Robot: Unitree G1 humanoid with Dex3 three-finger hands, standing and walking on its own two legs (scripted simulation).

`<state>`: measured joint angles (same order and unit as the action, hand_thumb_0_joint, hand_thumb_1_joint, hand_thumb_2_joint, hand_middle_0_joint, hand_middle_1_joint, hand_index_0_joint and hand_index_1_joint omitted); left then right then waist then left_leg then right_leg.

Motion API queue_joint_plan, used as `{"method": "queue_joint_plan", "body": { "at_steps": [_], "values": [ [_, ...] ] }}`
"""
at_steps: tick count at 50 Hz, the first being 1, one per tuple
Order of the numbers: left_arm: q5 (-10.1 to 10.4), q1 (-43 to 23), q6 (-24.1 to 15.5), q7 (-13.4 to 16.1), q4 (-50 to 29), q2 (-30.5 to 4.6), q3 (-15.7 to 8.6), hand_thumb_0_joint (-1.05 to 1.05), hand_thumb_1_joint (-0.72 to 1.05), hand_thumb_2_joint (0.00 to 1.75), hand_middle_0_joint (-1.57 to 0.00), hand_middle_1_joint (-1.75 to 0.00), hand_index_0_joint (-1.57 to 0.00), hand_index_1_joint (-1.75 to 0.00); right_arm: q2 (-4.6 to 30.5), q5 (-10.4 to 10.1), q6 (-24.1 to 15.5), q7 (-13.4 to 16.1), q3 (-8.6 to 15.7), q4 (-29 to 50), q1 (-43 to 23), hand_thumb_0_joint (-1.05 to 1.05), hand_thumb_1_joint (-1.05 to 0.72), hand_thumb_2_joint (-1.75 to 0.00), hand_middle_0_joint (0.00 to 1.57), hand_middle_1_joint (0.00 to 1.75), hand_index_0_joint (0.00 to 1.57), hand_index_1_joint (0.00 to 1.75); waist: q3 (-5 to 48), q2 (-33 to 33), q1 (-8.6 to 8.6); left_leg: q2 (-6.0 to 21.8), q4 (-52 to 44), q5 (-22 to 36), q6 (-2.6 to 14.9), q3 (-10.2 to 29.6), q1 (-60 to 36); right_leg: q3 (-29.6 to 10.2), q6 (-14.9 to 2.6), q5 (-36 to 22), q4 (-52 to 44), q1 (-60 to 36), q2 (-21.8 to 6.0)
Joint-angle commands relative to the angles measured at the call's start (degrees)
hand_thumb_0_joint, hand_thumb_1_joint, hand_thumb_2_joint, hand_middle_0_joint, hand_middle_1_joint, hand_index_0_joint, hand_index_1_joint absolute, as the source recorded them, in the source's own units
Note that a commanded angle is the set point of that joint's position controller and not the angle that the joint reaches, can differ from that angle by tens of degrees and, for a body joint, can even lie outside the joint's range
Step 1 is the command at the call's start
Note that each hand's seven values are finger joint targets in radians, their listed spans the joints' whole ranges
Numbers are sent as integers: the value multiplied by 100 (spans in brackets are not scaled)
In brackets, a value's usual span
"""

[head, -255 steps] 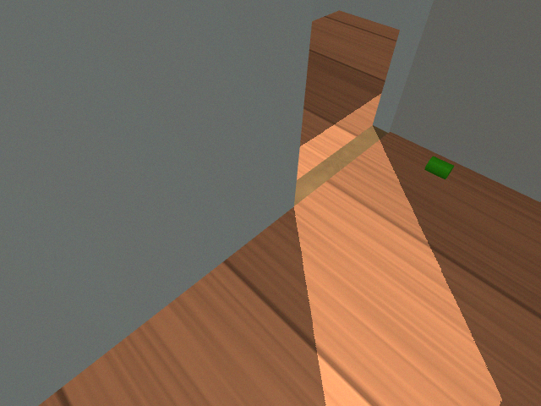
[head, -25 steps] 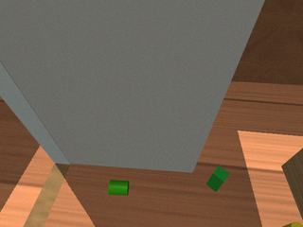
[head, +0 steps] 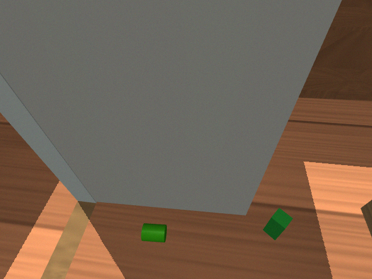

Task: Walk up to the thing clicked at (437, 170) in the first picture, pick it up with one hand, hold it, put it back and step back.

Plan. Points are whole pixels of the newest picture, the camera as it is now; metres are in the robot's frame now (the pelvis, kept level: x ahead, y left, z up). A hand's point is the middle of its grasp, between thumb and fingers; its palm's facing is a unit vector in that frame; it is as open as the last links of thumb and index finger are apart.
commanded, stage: walk up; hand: left
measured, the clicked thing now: (154, 232) +0.45 +0.21 -0.73
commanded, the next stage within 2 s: none
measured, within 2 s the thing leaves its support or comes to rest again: neither
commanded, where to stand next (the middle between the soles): +0.06 +0.00 m, yaw -2 degrees
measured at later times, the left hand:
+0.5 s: hand out of the picture +0.10 +0.24 -0.15, palm faces +0.00 -0.94 -0.34, open 7.3 cm
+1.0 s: hand out of the picture +0.09 +0.26 -0.15, palm faces +0.00 -0.94 -0.35, open 7.3 cm
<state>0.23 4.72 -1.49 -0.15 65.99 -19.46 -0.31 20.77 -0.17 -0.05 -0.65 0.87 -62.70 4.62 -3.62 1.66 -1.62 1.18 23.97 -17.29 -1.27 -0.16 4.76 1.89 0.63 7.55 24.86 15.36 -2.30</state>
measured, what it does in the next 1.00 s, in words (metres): stands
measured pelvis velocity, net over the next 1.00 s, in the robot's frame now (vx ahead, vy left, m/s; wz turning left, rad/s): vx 0.02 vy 0.00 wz -0.02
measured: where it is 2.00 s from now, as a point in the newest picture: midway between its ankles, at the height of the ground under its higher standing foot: outside the picture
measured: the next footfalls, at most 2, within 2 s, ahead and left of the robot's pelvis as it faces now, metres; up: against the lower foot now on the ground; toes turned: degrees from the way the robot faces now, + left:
left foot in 1.38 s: +0.21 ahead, +0.15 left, +0.00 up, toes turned +0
right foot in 1.72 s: +0.04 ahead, -0.11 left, +0.00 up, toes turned -4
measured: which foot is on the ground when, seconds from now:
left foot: down 0.00-1.00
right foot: down 0.00-1.00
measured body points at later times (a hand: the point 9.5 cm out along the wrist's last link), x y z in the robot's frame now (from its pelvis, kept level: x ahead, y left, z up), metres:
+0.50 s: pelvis +0.00 +0.00 +0.00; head +0.01 -0.01 +0.45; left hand +0.10 +0.29 -0.12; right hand +0.07 -0.31 -0.13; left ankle -0.05 +0.14 -0.74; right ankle +0.06 -0.13 -0.74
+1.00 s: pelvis +0.02 +0.00 +0.00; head +0.01 -0.01 +0.45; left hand +0.09 +0.31 -0.12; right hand +0.07 -0.31 -0.13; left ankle -0.05 +0.13 -0.74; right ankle +0.06 -0.13 -0.73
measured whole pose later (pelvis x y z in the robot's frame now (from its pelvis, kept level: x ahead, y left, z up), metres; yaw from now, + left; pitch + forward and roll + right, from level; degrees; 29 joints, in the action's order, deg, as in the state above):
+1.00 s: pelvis +0.02 +0.00 +0.00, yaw -1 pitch -2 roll +0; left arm -1.4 8.7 -0.9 -1.7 63.5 -19.8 -2.4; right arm 21.1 1.7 -0.2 -2.1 2.3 -61.2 12.0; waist -0.7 1.6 -0.4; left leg 2.0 24.5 -22.4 1.2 -0.8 2.1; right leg 0.9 -0.9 19.2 29.7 14.8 -0.8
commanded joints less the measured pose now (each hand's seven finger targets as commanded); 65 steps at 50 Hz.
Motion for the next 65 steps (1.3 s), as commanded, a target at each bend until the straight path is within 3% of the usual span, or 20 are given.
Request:
{"method": "queue_joint_plan", "body": {
  "at_steps": [1,20,27,43,44,45,46,47,49,51,52,53,54,55,56,57,58,60,63,65],
  "values": [
    [-30,-315,-123,72,-318,-1219,-219,0,90,90,-20,-30,-20,-30,1198,27,-85,94,248,201,-60,0,-90,-90,20,30,20,30,768,-401,119,582,-496,1319,348,324,188,-577,-171,-1344,-293,-902,-633],
    [-72,-513,-78,64,-322,-1212,-285,0,90,90,-20,-30,-20,-30,1150,56,-91,72,213,105,-49,0,-90,-90,20,30,20,30,583,-194,119,578,-913,948,274,296,304,-592,-115,-726,-559,-1123,-561],
    [-87,-572,-65,58,-357,-1234,-326,0,90,90,-20,-30,-20,-30,1154,86,-74,65,213,52,118,0,-90,-90,20,30,20,30,374,-255,147,503,-930,425,284,322,422,-751,-142,98,-748,-867,-557],
    [-70,-400,-53,53,-382,-1165,-296,0,90,90,-20,-30,-20,-30,1164,72,-96,83,228,195,153,0,-90,-90,20,30,20,30,502,-220,130,585,-884,925,312,279,309,-574,-123,-709,-504,-1016,-494],
    [-126,5,-76,-29,-542,-1427,-413,0,90,90,-20,-30,-20,-30,1434,160,-136,3,378,374,540,0,-90,-90,20,30,20,30,813,-198,160,391,-606,-1082,590,185,173,-469,-309,1640,-288,-1061,-181],
    [-184,21,-70,-59,-543,-1452,-447,0,90,90,-20,-30,-20,-30,1471,216,-133,-26,416,345,631,0,-90,-90,20,30,20,30,510,-79,159,474,-654,-1976,715,379,447,-547,-366,2528,-152,-689,-198],
    [-198,37,-55,-79,-554,-1454,-484,0,90,90,-20,-30,-20,-30,1507,228,-113,-44,443,344,654,0,-90,-90,20,30,20,30,126,41,157,545,-805,-2504,781,557,623,-536,-358,2911,-86,-237,-132],
    [-198,-12,-54,-104,-668,-1382,-479,0,90,90,-20,-30,-20,-30,1470,222,-96,-68,449,402,699,0,-90,-90,20,30,20,30,-219,125,182,630,-938,-2727,858,709,729,-432,-308,2841,42,109,-24],
    [-190,-227,-75,-136,-919,-1170,-445,0,90,90,-20,-30,-20,-30,1425,237,-114,-61,465,510,784,0,-90,-90,20,30,20,30,-770,427,262,1014,-1255,-2154,1012,1147,601,-32,-205,1599,699,660,212],
    [-197,-110,-146,-127,-1052,-1104,-435,0,90,90,-20,-30,-20,-30,1569,214,-180,-37,539,730,579,0,-90,-90,20,30,20,30,-760,428,210,1171,-765,-22,1129,1058,61,133,-178,1109,593,860,184],
    [-172,136,-200,-106,-1016,-1085,-444,0,90,90,-20,-30,-20,-30,1507,194,-179,-48,526,818,525,0,-90,-90,20,30,20,30,-445,431,94,1074,-326,702,1057,833,77,140,-205,915,242,307,220],
    [-145,535,-236,-77,-945,-1161,-485,0,90,90,-20,-30,-20,-30,1420,169,-169,-59,492,940,444,0,-90,-90,20,30,20,30,-67,288,-53,787,216,936,872,447,371,78,-288,720,-176,-510,294],
    [-145,1163,-270,-31,-810,-1434,-598,0,90,90,-20,-30,-20,-30,1284,117,-161,-77,444,1116,326,0,-90,-90,20,30,20,30,146,-137,-319,380,1300,996,645,71,1154,-667,-481,552,-510,-1596,-102],
    [-181,1750,-320,20,-739,-2069,-765,0,90,90,-20,-30,-20,-30,984,105,-160,-80,390,1304,394,0,-90,-90,20,30,20,30,293,-1478,-464,-330,2910,-691,353,-281,2417,-2703,-930,425,-994,-2442,-1322],
    [-193,1641,-345,28,-887,-2303,-804,0,90,90,-20,-30,-20,-30,1154,166,-101,-20,439,1342,404,0,-90,-90,20,30,20,30,62,-984,-383,-208,3343,-1769,393,215,2812,-3511,-1531,137,-1103,-2139,-2106],
    [-168,1473,-340,40,-1059,-2261,-799,0,90,90,-20,-30,-20,-30,1263,186,-103,4,468,1352,504,0,-90,-90,20,30,20,30,-157,-751,-280,89,3401,-1777,407,485,2876,-3576,-1847,-359,-983,-1918,-2300],
    [-126,1314,-319,50,-1172,-2075,-761,0,90,90,-20,-30,-20,-30,1299,166,-146,-8,480,1375,450,0,-90,-90,20,30,20,30,-261,-639,-216,231,3601,-1619,397,541,2926,-3016,-1882,-923,-943,-1744,-2131],
    [-91,1041,-307,61,-1322,-1693,-612,0,90,90,-20,-30,-20,-30,1194,107,-163,-76,498,1314,795,0,-90,-90,20,30,20,30,-109,-635,63,377,3122,-1313,371,523,2379,-1783,-1486,-1391,-791,-1433,-1498],
    [-157,807,-274,112,-1524,-1605,-505,0,90,90,-20,-30,-20,-30,1027,88,-67,-88,469,1265,1046,0,-90,-90,20,30,20,30,143,-847,184,283,2066,-703,238,180,1568,-976,-1284,-2578,-326,-827,-1143],
    [-98,598,-179,149,-1562,-1511,-424,0,90,90,-20,-30,-20,-30,935,37,-59,-37,466,1187,952,0,-90,-90,20,30,20,30,329,-950,191,135,1293,30,172,-4,945,-523,-1061,-2902,268,-447,-904]
  ]
}}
